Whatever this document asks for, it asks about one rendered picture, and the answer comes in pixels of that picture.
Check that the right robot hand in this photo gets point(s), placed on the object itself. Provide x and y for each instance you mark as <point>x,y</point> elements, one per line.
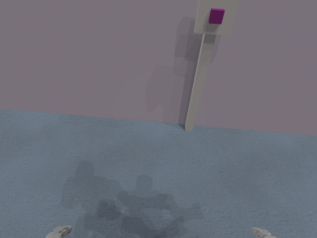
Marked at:
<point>261,233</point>

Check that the button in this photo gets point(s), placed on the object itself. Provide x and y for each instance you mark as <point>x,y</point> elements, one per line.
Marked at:
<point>216,16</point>

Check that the left robot hand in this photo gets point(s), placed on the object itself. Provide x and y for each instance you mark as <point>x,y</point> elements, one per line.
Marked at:
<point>60,232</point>

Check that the panel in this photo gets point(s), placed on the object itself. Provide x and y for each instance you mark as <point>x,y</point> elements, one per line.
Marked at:
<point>209,31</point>

